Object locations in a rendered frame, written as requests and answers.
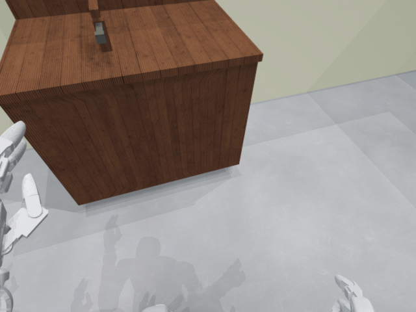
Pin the robot left forearm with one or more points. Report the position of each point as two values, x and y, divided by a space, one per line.
6 299

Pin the tap lever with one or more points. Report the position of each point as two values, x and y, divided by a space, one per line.
99 34

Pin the robot right hand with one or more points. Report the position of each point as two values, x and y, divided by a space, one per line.
353 293

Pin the counter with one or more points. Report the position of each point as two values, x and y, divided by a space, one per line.
166 98

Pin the robot left hand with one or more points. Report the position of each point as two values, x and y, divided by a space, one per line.
25 221

